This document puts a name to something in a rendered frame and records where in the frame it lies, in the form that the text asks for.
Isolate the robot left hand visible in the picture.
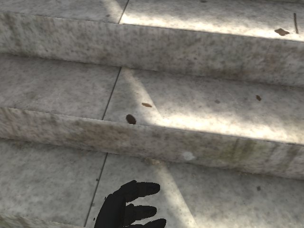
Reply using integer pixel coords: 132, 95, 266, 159
93, 180, 166, 228

